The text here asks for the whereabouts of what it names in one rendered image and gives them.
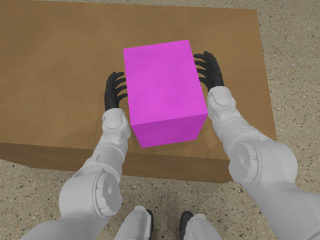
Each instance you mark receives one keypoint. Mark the pedestal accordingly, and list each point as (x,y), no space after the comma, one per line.
(55,60)

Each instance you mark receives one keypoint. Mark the left robot upper arm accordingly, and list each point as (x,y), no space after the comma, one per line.
(86,204)

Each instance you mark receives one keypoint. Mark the carton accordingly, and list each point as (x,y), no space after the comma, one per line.
(165,98)

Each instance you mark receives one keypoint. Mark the right robot hand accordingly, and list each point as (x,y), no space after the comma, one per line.
(212,73)

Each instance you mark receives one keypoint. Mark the right robot forearm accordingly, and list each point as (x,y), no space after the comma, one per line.
(227,122)

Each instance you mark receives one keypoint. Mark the robot left thigh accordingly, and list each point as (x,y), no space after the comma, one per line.
(136,226)

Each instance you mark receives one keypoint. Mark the left robot forearm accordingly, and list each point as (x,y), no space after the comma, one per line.
(110,152)

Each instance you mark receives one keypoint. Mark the left robot hand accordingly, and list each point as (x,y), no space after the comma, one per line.
(111,98)

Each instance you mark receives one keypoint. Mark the robot right foot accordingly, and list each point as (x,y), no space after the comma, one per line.
(185,217)

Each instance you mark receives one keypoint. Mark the right robot upper arm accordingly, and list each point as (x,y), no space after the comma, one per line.
(267,171)

